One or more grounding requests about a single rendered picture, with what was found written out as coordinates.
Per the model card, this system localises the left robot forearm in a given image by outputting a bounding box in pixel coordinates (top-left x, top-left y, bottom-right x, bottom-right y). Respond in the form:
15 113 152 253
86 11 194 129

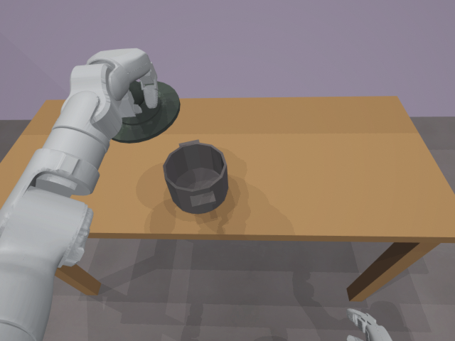
0 57 129 237

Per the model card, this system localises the knob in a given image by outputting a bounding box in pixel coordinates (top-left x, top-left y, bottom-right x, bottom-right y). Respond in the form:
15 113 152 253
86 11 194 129
129 81 144 105

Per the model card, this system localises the pot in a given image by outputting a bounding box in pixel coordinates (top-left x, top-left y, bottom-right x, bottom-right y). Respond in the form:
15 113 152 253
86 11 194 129
163 139 228 214

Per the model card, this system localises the lid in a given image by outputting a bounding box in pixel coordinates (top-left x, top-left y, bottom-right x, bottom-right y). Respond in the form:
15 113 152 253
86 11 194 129
112 81 181 144

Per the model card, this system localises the robot right hand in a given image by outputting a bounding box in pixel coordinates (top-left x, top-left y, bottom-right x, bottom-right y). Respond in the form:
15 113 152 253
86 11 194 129
346 308 392 341

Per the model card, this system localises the table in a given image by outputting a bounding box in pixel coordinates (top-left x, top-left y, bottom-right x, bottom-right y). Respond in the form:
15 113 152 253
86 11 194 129
0 96 455 302

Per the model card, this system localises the robot left upper arm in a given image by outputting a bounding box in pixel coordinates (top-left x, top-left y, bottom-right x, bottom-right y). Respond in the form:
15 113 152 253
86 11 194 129
0 186 94 341

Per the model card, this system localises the robot left hand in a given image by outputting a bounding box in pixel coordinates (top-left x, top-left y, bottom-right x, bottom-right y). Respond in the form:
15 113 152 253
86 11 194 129
87 48 158 118

